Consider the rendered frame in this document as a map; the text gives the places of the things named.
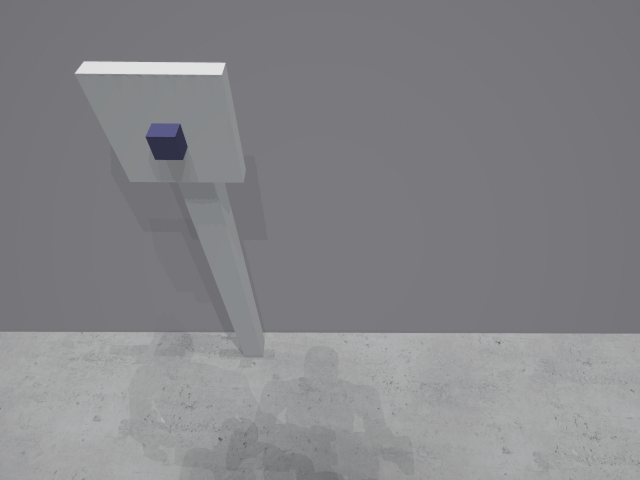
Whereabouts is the panel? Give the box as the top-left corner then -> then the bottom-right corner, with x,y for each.
75,61 -> 265,358

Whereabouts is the button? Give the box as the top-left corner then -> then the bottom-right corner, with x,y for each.
146,123 -> 188,160

